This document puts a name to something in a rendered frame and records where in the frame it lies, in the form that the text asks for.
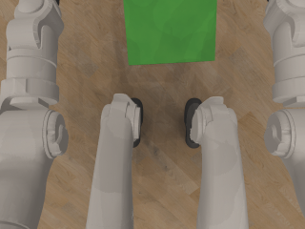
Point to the robot right forearm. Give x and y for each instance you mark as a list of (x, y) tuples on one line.
[(285, 22)]

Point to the right robot upper arm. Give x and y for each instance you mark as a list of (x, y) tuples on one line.
[(285, 137)]

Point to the right robot shin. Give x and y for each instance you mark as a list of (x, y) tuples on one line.
[(214, 100)]

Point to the left robot upper arm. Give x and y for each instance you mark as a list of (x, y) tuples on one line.
[(30, 140)]

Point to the left robot foot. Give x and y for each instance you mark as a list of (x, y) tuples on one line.
[(139, 105)]

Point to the carton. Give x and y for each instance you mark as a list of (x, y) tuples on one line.
[(170, 31)]

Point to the robot left forearm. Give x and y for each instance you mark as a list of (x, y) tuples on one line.
[(32, 47)]

